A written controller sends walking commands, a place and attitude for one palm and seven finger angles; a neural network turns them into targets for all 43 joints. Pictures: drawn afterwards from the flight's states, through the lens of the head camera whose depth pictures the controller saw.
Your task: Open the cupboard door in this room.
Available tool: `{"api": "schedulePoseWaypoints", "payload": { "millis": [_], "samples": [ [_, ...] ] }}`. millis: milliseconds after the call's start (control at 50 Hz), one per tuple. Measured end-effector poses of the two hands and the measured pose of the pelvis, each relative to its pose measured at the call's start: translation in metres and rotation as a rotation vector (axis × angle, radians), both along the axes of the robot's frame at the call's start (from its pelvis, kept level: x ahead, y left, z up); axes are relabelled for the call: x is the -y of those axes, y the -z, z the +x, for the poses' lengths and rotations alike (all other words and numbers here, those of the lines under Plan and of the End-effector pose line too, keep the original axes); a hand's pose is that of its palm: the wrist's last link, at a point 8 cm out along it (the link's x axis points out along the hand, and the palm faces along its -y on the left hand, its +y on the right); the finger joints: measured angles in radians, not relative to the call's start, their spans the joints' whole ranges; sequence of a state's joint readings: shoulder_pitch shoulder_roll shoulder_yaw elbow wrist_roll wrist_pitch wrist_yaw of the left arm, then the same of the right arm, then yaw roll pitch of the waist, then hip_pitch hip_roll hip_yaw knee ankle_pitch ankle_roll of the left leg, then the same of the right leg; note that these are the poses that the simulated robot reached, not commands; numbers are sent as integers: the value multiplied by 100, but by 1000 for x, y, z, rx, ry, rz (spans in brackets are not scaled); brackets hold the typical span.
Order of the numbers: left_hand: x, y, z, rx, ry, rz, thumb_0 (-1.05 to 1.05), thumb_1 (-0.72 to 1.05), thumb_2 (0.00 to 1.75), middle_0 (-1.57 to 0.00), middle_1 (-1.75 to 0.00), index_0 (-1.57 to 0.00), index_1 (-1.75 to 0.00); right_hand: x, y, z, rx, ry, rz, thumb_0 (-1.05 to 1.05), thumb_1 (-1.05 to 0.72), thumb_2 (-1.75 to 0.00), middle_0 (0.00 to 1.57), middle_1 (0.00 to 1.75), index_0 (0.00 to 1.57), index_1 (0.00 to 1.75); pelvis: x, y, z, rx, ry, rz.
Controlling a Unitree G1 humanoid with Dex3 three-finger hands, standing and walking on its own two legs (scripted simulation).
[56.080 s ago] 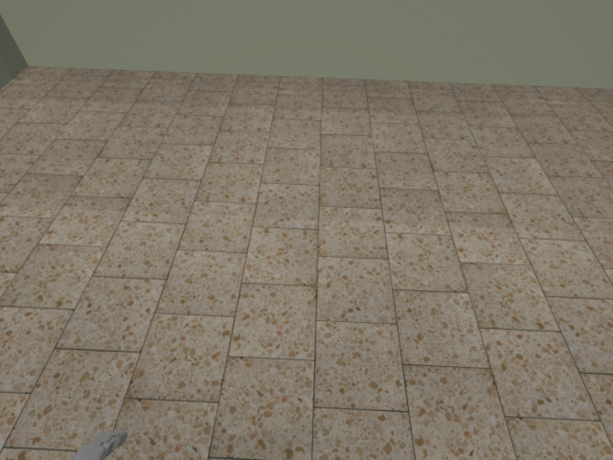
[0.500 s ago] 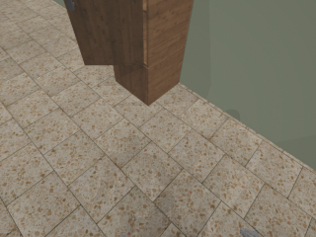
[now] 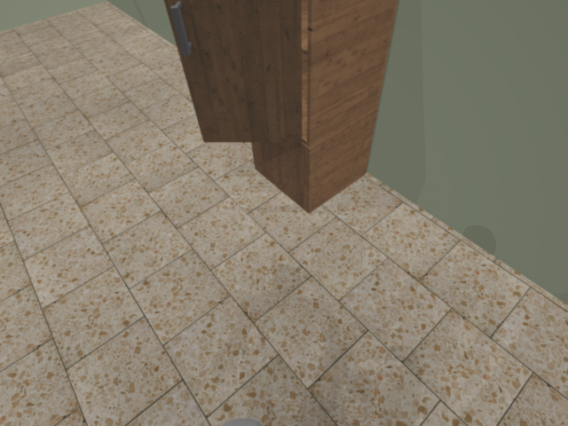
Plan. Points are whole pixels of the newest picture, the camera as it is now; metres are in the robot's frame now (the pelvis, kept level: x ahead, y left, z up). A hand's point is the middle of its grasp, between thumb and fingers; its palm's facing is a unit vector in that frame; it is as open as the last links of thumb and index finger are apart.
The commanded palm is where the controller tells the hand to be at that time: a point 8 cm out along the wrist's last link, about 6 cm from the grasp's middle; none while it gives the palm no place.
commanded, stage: take the last steps up to it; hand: left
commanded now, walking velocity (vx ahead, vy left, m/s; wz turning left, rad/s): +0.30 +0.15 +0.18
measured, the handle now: (182, 28) +1.08 +0.36 +0.08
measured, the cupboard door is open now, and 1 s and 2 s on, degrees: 47 47 47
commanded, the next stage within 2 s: come to a stop and stand still in 1.22 s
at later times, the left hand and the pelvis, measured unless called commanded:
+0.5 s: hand out of the picture +0.13 +0.29 -0.18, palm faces +0.13 -0.97 -0.19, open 7.4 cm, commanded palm none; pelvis +0.15 +0.10 +0.00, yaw +3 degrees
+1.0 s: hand (177, 282) +0.40 +0.26 -0.15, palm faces +0.08 -0.97 -0.22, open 7.1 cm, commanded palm none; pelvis +0.33 +0.08 +0.01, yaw +1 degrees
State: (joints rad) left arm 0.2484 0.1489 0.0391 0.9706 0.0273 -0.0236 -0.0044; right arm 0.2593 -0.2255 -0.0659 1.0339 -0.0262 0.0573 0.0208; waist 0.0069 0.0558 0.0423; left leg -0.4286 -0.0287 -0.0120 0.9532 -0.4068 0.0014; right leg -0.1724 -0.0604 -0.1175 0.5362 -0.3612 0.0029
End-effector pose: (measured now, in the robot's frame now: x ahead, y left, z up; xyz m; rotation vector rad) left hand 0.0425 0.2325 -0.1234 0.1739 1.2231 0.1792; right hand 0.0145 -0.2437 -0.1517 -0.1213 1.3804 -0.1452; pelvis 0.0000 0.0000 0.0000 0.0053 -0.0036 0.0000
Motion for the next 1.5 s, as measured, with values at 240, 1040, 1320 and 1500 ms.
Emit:
{"api": "schedulePoseWaypoints", "payload": {
  "millis": [240, 1040, 1320, 1500],
  "samples": [
    [-10, 4, -55, -269, -162, -68, 0, 90, 89, -20, -30, -21, -30, -30, -16, 117, 36, -120, -11, 1, -91, -90, 20, 29, 20, 30, -33, -6, 67, -17, -84, 23],
    [-81, -4, 336, -12, -41, 3, -2, 95, 89, -20, -30, -21, -30, -99, -13, 313, -70, 17, 27, 1, -91, -90, 20, 29, 20, 30, -76, -12, 345, -4, -31, 8],
    [-93, 35, 317, -319, -148, -136, 0, 91, 90, -20, -30, -20, -30, -142, -22, 538, 253, -141, -49, 1, -92, -90, 20, 29, 20, 30, -125, 8, 447, 11, -36, -8],
    [-116, 24, 428, -172, -74, -84, 1, 91, 90, -19, -30, -20, -30, -154, -23, 541, 170, -81, -59, -1, -95, -89, 20, 29, 21, 30, -134, -4, 477, 0, -18, 3]
  ]
}}
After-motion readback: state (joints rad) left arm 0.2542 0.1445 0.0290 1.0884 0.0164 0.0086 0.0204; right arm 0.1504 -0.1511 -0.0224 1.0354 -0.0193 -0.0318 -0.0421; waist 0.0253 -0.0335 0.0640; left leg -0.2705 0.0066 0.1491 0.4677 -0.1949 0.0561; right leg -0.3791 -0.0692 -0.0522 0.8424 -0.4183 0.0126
